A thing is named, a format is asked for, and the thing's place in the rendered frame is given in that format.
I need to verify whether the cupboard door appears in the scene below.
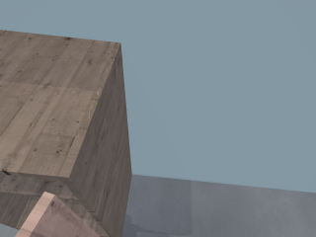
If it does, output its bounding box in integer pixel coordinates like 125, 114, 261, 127
15, 192, 101, 237

